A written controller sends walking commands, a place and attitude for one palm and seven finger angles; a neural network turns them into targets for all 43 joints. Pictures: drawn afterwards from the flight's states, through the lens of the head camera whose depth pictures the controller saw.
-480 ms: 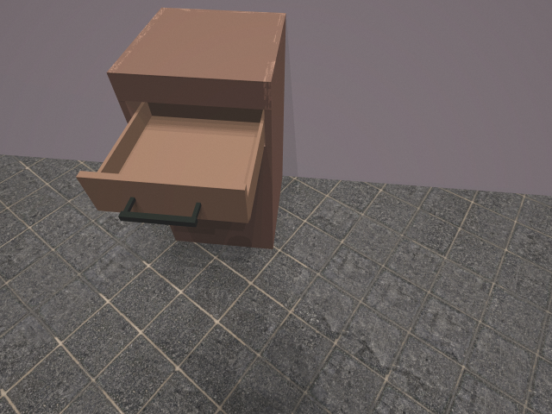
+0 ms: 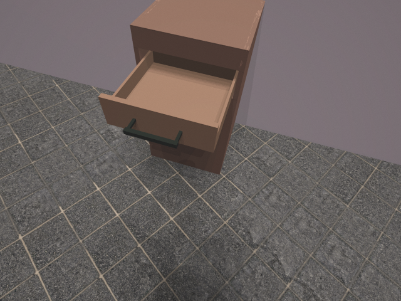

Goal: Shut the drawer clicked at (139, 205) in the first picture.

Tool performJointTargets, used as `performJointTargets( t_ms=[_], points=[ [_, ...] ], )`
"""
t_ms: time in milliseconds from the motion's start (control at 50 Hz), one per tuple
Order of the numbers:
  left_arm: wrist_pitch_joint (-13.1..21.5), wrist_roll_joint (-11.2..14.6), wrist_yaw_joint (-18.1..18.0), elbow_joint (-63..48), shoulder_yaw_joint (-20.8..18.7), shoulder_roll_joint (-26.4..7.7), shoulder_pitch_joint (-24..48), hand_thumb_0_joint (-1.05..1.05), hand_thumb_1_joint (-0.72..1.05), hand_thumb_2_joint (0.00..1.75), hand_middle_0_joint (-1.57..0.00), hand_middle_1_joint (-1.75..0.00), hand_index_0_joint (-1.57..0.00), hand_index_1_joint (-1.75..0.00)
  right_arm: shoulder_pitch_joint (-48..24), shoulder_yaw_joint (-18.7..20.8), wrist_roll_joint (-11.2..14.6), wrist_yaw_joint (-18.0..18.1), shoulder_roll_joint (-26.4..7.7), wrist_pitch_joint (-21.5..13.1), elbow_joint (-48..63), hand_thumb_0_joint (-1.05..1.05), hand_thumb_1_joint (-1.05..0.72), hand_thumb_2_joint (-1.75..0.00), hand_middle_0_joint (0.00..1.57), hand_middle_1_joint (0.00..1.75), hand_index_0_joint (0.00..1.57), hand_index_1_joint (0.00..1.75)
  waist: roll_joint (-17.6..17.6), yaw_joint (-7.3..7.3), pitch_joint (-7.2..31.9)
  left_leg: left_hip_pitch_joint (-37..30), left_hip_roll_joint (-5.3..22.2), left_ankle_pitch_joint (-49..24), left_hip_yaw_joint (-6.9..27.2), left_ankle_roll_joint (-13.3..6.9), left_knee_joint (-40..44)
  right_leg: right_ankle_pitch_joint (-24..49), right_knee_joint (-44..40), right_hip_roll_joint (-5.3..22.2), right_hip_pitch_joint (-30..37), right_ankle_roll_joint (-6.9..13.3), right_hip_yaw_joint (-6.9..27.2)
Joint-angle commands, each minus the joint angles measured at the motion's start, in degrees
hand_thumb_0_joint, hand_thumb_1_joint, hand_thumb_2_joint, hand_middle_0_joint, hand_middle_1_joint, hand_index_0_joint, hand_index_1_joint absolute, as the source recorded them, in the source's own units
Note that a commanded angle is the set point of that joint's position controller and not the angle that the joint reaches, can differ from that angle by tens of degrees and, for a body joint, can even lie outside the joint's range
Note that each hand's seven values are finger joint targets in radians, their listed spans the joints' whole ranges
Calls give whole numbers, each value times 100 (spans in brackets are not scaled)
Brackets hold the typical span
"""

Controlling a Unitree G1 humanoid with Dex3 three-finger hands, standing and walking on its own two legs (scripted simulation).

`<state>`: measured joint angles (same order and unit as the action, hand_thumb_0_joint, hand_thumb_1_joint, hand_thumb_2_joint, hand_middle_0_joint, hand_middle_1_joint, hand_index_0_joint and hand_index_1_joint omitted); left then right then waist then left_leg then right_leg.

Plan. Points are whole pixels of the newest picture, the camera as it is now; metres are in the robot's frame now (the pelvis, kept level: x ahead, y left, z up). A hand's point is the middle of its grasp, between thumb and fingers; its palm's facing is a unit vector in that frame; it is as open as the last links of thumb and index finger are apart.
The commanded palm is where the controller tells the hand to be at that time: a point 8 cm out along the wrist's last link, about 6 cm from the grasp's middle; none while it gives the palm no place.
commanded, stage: turn or walk to find it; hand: left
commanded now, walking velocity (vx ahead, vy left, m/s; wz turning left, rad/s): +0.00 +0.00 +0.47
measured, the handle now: (153, 132) +0.59 +0.17 -0.11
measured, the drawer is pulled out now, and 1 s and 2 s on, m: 0.30 0.30 0.30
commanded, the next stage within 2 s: stand and wait in 0.12 s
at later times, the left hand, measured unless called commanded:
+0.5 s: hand out of the picture +0.03 +0.14 -0.16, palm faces +0.17 -0.95 -0.25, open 7.4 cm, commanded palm none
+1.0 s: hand out of the picture +0.03 +0.11 -0.16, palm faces +0.22 -0.95 -0.22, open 7.4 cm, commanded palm none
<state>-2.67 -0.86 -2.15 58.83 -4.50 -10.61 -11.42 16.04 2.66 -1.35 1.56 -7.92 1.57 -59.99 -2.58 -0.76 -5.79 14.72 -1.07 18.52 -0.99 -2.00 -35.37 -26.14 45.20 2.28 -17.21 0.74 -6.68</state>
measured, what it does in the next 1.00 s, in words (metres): steps on the spot: right foot, then left foot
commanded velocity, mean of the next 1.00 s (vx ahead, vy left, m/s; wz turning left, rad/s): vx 0.00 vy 0.00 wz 0.11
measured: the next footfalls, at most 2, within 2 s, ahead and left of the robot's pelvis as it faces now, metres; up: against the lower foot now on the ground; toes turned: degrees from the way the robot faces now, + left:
right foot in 0.32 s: +0.06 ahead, -0.16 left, +0.00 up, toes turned +7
left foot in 0.56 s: +0.06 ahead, +0.09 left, +0.00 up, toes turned +8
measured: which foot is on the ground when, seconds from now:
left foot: down 0.00-0.32, up 0.34-0.54, down 0.56-1.00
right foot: up 0.00-0.30, down 0.32-1.00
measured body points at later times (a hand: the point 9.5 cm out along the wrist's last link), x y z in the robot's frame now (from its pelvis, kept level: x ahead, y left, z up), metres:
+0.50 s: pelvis +0.02 -0.05 +0.01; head +0.08 -0.06 +0.46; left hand +0.02 +0.19 -0.14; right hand +0.12 -0.28 -0.15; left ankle +0.00 +0.08 -0.70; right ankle +0.02 -0.17 -0.73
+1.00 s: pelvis +0.04 -0.07 +0.01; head +0.07 -0.08 +0.46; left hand +0.02 +0.16 -0.14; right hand +0.12 -0.29 -0.15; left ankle +0.02 +0.08 -0.73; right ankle +0.02 -0.17 -0.73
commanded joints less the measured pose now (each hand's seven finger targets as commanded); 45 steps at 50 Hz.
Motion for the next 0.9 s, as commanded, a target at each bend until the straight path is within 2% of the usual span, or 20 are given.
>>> performJointTargets(
  t_ms=[0, 120, 180, 240, 260, 280, 300, 320, 340, 360, 380, 440, 500, 540, 560, 600, 640, 680, 740, 880],
  points=[
    [88, -66, 67, -629, -155, -555, 179, 0, 90, 90, -20, -30, -20, -30, 311, 165, -46, 95, -930, -103, 378, 0, -90, -90, 20, 30, 20, 30, 1134, 37, -81, 33, 1626, -1020, 2406, -810, 2132, 166, 1727, 153, -1298, -144, 843],
    [154, -14, 116, -789, -55, -457, 241, 0, 90, 90, -20, -30, -20, -30, 311, 207, -28, 131, -1152, -139, 470, 0, -90, -90, 20, 30, 20, 30, 1066, -40, 733, -1138, 1249, -2796, 1883, -809, 1661, 206, 872, -6, -1222, -368, 656],
    [158, 2, 102, -832, 6, -384, 309, 0, 90, 90, -20, -30, -20, -30, 311, 207, -51, 120, -1130, -102, 503, 0, -90, -90, 20, 30, 20, 30, 1291, -98, 715, -898, 1195, -2985, 1752, -768, 1549, 34, 76, -91, -708, -338, 508],
    [202, 34, 77, -657, 13, -467, -235, 0, 90, 90, -20, -30, -20, -30, 78, 209, 3, 102, -1086, -69, 592, 0, -90, -90, 20, 30, 20, 30, 1140, 128, 831, -421, 946, -2773, 1461, -486, 1152, 845, -1468, -244, 493, -290, 354],
    [251, 12, 51, -564, -23, -632, -540, 0, 90, 90, -20, -30, -20, -30, -20, 202, 63, 92, -962, -74, 643, 0, -90, -90, 20, 30, 20, 30, 634, 290, 842, 72, 643, -1895, 1249, -218, 727, 1632, -2315, -35, 1202, -257, 593],
    [302, -51, -9, -474, -87, -1072, -721, 0, 90, 90, -20, -30, -20, -30, 14, 162, 140, 51, -632, -73, 745, 0, -90, -90, 20, 30, 20, 30, -763, 258, 823, 909, 5, -101, 673, 136, 33, 2129, -2797, 1045, 1692, 112, 2001],
    [324, -49, -1, -492, -101, -1355, -673, 0, 90, 90, -20, -30, -20, -30, -79, 167, 127, 29, -634, -29, 870, 0, -90, -90, 20, 30, 20, 30, -1203, 270, 626, 932, -170, 1221, 486, 273, -604, 2874, -2932, 1916, 1201, 687, 2669],
    [316, -68, 20, -509, -41, -1322, -518, 0, 90, 90, -20, -30, -20, -30, -78, 212, 95, -6, -687, 1, 824, 0, -90, -90, 20, 30, 20, 30, -759, 234, 505, 848, -35, 1598, 494, 251, -1260, 2773, -2889, 2030, 876, 1044, 2553],
    [284, -103, 29, -592, -11, -1243, -295, 0, 90, 90, -20, -30, -20, -30, -32, 197, 79, -71, -550, -43, 817, 0, -90, -90, 20, 30, 20, 30, -468, 115, 332, 813, -21, 1382, 333, 239, -1312, 2843, -2701, 1727, 713, 1048, 2187],
    [329, -88, -2, -561, -62, -1066, -304, 0, 90, 90, -20, -30, -20, -30, -201, 200, 80, -42, -572, -29, 772, 0, -90, -90, 20, 30, 20, 30, -1342, 167, 396, 1095, 47, 1236, 374, 253, -1585, 3861, -2495, 1449, 1035, 1060, 2260],
    [344, -60, -30, -517, -48, -964, -347, 0, 90, 90, -20, -30, -20, -30, -224, 211, 111, -13, -689, -29, 737, 0, -90, -90, 20, 30, 20, 30, -1369, 155, 475, 1189, 143, 1113, 412, 267, -1701, 4685, -2335, 1403, 1393, 1087, 1984],
    [336, -57, -43, -442, -42, -928, -474, 0, 90, 90, -20, -30, -20, -30, -327, 138, 163, -30, -505, -82, 678, 0, -90, -90, 20, 30, 20, 30, -775, 137, 526, 606, 159, 788, 139, 291, -369, 5334, -2085, 1166, 1488, 943, 1548],
    [297, 26, -14, -358, -38, -880, -465, 0, 90, 90, -20, -30, -20, -30, -163, 105, 132, -54, -484, -132, 453, 0, -90, -90, 20, 30, 20, 30, -326, 29, 508, -659, 100, -1173, 146, 242, 1209, 3898, -1656, 771, 795, 385, 1155],
    [241, 59, -8, -436, 36, -506, -590, 0, 90, 90, -20, -30, -20, -30, -79, 171, 51, 8, -1025, -165, 474, 0, -90, -90, 20, 30, 20, 30, 1187, 42, 618, -1015, 1304, -2949, 1505, -376, 1240, 1423, -1170, 150, -6, -92, 602],
    [216, 47, -13, -461, 64, -448, -452, 0, 90, 90, -20, -30, -20, -30, -64, 189, 15, 31, -1133, -115, 463, 0, -90, -90, 20, 30, 20, 30, 1311, -42, 481, -670, 1666, -2707, 1794, -673, 1473, 27, -940, 12, 22, -158, 455],
    [155, 22, 13, -361, 67, -403, -493, 0, 90, 90, -20, -30, -20, -30, -342, 161, 7, 62, -1057, -83, 491, 0, -90, -90, 20, 30, 20, 30, 1579, 84, 231, -275, 1449, -1977, 1702, -658, 1664, -158, -893, 25, 54, -117, 519],
    [189, 29, 49, -252, 77, -455, -581, 0, 90, 90, -20, -30, -20, -30, -423, 95, 40, 89, -916, -96, 490, 0, -90, -90, 20, 30, 20, 30, 1382, 160, 364, -257, 1119, -2365, 1353, -463, 1362, 653, -1530, 64, 500, -90, 542],
    [276, 3, 29, -81, 79, -651, -803, 0, 90, 90, -20, -30, -20, -30, -508, 69, 113, 69, -714, -101, 525, 0, -90, -90, 20, 30, 20, 30, 408, 175, 640, -257, 473, -1834, 595, -2, 652, 2221, -2259, 515, 882, 89, 1115],
    [332, 15, 34, -56, 103, -736, -380, 0, 90, 90, -20, -30, -20, -30, -270, 80, 102, 16, -538, -43, 376, 0, -90, -90, 20, 30, 20, 30, -478, -10, 409, -456, 196, -901, 310, 228, 487, 2371, -2609, 943, 463, 505, 1389],
    [315, 40, 11, 120, 127, -533, -423, 0, 90, 90, -20, -30, -20, -30, -126, 2, 89, 59, -594, -135, 59, 0, -90, -90, 20, 30, 20, 30, 163, 36, 368, -638, 555, -1927, 484, 156, 1034, 2371, -2395, 410, 721, 182, 877]
  ],
)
